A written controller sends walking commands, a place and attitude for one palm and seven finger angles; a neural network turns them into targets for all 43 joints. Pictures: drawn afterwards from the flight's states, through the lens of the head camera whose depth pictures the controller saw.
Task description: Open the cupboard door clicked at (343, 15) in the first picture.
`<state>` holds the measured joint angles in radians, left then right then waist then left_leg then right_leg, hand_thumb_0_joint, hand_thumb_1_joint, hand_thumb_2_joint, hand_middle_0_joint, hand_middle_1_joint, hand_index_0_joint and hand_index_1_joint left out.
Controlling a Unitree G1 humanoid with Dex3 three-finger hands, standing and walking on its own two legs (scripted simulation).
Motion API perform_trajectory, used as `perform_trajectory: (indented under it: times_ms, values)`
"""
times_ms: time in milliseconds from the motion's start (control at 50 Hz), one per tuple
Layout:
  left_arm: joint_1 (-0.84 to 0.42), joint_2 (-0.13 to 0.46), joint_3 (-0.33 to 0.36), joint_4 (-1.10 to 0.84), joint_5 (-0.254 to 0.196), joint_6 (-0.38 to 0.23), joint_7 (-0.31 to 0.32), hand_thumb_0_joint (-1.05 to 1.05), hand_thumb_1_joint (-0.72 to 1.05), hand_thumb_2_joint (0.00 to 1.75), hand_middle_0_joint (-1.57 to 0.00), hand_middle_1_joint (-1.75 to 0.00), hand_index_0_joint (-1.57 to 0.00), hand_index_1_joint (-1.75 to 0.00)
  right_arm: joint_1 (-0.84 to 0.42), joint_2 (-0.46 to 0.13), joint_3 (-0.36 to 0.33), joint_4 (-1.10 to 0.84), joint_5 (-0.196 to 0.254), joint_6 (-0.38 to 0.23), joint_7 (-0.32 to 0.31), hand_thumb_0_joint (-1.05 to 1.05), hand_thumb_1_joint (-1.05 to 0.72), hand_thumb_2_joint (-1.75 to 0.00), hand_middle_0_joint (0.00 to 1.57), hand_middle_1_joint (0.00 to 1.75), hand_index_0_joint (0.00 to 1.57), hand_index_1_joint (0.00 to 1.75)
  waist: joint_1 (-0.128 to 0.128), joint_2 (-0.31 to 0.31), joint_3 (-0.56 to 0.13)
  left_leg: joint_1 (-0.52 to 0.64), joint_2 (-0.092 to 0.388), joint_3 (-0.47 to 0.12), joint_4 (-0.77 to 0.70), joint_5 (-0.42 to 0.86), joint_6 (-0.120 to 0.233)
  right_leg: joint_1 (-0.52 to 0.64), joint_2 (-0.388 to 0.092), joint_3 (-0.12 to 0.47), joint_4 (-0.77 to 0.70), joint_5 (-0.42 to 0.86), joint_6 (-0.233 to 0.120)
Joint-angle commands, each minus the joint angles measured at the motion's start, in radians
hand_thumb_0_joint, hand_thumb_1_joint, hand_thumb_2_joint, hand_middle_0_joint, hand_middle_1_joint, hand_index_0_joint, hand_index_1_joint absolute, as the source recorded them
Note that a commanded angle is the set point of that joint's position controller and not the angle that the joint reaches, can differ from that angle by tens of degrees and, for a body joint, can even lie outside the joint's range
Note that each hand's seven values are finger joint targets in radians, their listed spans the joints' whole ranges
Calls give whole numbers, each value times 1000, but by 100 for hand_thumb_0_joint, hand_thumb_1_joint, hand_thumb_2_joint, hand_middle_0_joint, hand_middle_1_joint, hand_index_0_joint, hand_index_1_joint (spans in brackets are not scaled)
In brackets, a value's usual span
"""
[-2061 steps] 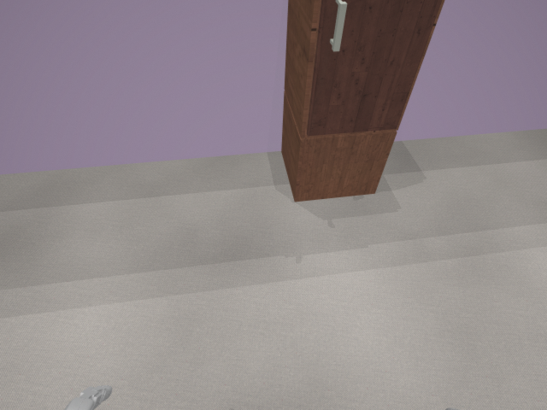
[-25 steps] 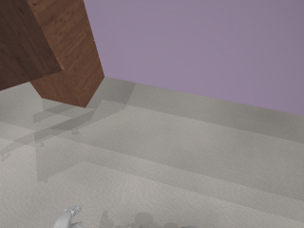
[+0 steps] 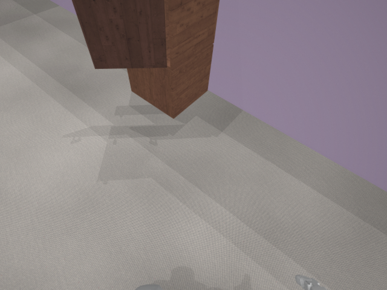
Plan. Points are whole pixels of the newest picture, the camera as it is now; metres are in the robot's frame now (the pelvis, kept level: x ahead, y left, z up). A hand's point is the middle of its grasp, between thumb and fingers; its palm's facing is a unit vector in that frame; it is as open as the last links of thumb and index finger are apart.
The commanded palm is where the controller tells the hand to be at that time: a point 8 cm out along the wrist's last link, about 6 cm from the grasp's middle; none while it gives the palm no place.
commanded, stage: turn to face it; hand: left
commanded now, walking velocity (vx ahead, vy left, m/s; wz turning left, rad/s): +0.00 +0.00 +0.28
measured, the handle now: out of the picture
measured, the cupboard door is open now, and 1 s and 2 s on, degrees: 45 45 45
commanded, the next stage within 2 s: take the last steps up to it in 0.28 s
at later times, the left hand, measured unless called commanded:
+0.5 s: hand out of the picture +0.06 +0.19 -0.15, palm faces +0.13 -0.96 -0.23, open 7.4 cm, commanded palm none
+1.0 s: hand out of the picture -0.05 +0.22 -0.17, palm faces +0.36 -0.92 -0.16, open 7.4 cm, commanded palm none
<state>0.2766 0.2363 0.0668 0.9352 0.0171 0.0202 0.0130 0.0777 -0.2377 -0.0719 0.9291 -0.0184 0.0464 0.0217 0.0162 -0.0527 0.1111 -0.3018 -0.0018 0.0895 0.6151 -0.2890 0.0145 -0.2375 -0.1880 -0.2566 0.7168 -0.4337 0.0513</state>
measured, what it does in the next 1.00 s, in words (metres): walks ahead, turning left: right foot, then left foot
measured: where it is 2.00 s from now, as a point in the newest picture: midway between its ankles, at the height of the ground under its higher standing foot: (154, 230)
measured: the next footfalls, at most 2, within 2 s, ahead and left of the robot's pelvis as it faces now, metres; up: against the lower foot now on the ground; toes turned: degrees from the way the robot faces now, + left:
right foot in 0.48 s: +0.02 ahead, -0.12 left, +0.00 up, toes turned +3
left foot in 0.96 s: +0.16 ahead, +0.22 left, +0.00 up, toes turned +22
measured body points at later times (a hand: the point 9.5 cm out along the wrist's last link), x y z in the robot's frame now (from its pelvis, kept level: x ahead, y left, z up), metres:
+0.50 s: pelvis +0.00 -0.01 +0.01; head +0.03 -0.02 +0.46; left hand +0.05 +0.24 -0.13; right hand +0.05 -0.24 -0.15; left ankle +0.01 +0.10 -0.72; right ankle -0.02 -0.12 -0.73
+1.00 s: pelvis +0.10 +0.10 -0.01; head +0.14 +0.12 +0.44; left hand -0.06 +0.27 -0.16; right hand +0.27 -0.10 -0.14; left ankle +0.13 +0.21 -0.72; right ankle -0.01 -0.11 -0.69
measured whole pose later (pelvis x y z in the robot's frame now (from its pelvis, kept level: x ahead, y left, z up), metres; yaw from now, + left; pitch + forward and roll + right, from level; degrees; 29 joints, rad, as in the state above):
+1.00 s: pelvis +0.10 +0.10 -0.01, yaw +16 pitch +0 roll +1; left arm 0.45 0.15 0.04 1.14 0.02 -0.02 0.00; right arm 0.10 -0.19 -0.05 0.99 -0.03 -0.03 0.02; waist 0.04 -0.04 0.09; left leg -0.42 0.02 0.13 0.66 -0.22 0.04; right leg -0.10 -0.20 -0.13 0.78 -0.53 0.06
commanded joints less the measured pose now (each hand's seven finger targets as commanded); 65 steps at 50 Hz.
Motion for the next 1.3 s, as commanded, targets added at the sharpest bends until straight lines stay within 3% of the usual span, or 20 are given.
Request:
perform_trajectory:
  times_ms: [0,40,120,320,400,420,440,460,480,520,560,640,840,900,920,940,960,1020,1080,1280]
  values:
    - [-96,87,14,-127,2,6,14,0,90,90,-20,-30,-20,-30,208,-240,-42,-17,-5,-20,-29,0,-90,-90,20,30,20,30,-106,235,-233,281,402,-397,-239,608,220,-299,49,228,423,-214,5]
    - [-93,83,20,-80,4,13,7,0,90,90,-20,-30,-20,-30,102,-189,-26,-47,-7,-27,-46,0,-90,-90,20,30,20,30,-63,277,-151,155,307,-346,-281,425,181,-304,55,258,453,-81,10]
    - [-18,67,17,-26,8,17,-5,0,90,90,-20,-30,-20,-30,75,-146,-4,-51,-3,-43,-50,0,-90,-90,20,30,20,30,-14,152,-125,125,240,-267,-310,392,147,-277,81,250,433,52,22]
    - [-88,27,2,-45,0,9,1,0,90,90,-20,-30,-20,-30,151,-126,-7,-4,-10,-38,-48,0,-90,-90,20,30,20,30,-42,191,-142,133,236,-329,-296,349,163,-163,128,222,114,-9,17]
    - [-8,16,3,-14,-3,-8,2,0,90,90,-20,-30,-20,-30,134,-111,-6,5,-6,-34,-46,0,-90,-90,20,30,20,30,-3,201,-171,40,186,-342,-256,164,135,42,163,199,-146,89,-2]
    - [35,32,8,1,0,-18,2,0,90,90,-20,-30,-20,-30,118,-100,-4,3,0,-34,-43,0,-90,-90,20,30,20,30,23,158,-170,-39,142,-315,-216,24,101,156,150,199,-284,153,-6]
    - [75,83,21,14,11,-29,5,0,90,90,-20,-30,-20,-30,123,-56,-2,-1,7,-35,-36,0,-90,-90,20,30,20,30,40,1,-165,-201,46,-225,-73,-127,47,296,23,336,-407,33,-47]
    - [123,179,46,18,21,-33,10,0,90,90,-20,-30,-20,-30,98,-12,5,-32,7,-36,-27,0,-90,-90,20,30,20,30,74,-267,-118,-405,-72,-96,179,-277,-16,352,-231,667,-537,-150,-154]
    - [113,184,40,6,10,-31,13,0,90,90,-20,-30,-20,-30,40,-86,-12,-44,-9,-28,-19,0,-90,-90,20,30,20,30,81,-174,-23,-436,-26,-142,398,-285,-19,174,-334,734,-603,-231,-218]
    - [0,99,21,-4,3,-53,11,0,90,90,-20,-30,-20,-30,81,-74,-23,0,-17,-18,-5,0,-90,-90,20,30,20,30,2,-127,38,-421,21,-171,525,-82,-29,99,-199,557,-598,-81,-157]
    - [-1,53,11,7,-4,-73,8,0,90,90,-20,-30,-20,-30,138,-54,-20,37,-12,-15,6,0,-90,-90,20,30,20,30,-22,-119,9,-390,43,-151,554,22,-46,121,-142,372,-562,132,-119]
    - [100,47,11,55,-2,-95,9,0,90,90,-20,-30,-20,-30,115,-24,-11,51,-7,-19,10,0,-90,-90,20,30,20,30,6,-92,-39,-427,56,-108,512,73,-69,258,-143,259,-506,434,-115]
    - [195,82,6,139,18,-91,8,0,90,90,-20,-30,-20,-30,-40,25,22,5,0,-47,31,0,-90,-90,20,30,20,30,42,-175,21,-249,39,33,86,25,-31,228,-165,154,-441,599,-123]
    - [124,107,13,131,13,-87,5,0,90,90,-20,-30,-20,-30,203,-22,9,74,-6,-73,15,0,-90,-90,20,30,20,30,-84,-123,-96,159,-30,81,-112,58,6,99,-116,82,-185,689,-91]
    - [143,65,5,121,7,-84,-3,0,90,90,-20,-30,-20,-30,348,-108,-12,114,-11,-80,0,0,-90,-90,20,30,20,30,-137,48,-217,403,56,12,-121,80,27,-19,-62,51,39,507,-66]
    - [180,2,-7,97,-8,-78,-13,0,90,90,-20,-30,-20,-30,456,-224,-45,130,-19,-88,-17,0,-90,-90,20,30,20,30,-159,352,-324,590,327,-398,-191,125,123,-287,103,30,335,-104,-20]
    - [92,-3,-14,59,-4,-68,-4,0,90,90,-20,-30,-20,-30,489,-249,-48,136,-7,-76,-33,0,-90,-90,20,30,20,30,-171,328,-331,550,389,-469,-291,141,164,-353,108,168,524,-186,-49]
    - [0,-18,-5,67,4,-62,-9,0,90,90,-20,-30,-20,-30,258,-116,-11,74,-9,-93,-43,0,-90,-90,20,30,20,30,-80,201,-91,190,357,-335,-378,35,158,-395,25,251,629,35,-70]
    - [75,-52,-7,106,13,-44,-20,0,90,90,-20,-30,-20,-30,244,-44,14,78,-8,-119,-46,0,-90,-90,20,30,20,30,-19,117,-41,105,302,-192,-429,182,129,-339,29,245,539,130,-54]
    - [-109,-40,1,20,9,-29,-30,0,90,90,-20,-30,-20,-30,346,-21,22,120,-8,-131,-49,0,-90,-90,20,30,20,30,-18,80,-9,250,283,-76,-453,436,141,-438,57,230,247,309,-43]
